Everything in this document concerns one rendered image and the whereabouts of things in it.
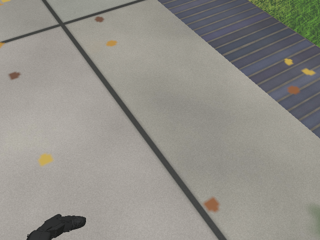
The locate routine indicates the robot left hand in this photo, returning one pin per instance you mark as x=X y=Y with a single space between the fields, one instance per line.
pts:
x=57 y=225

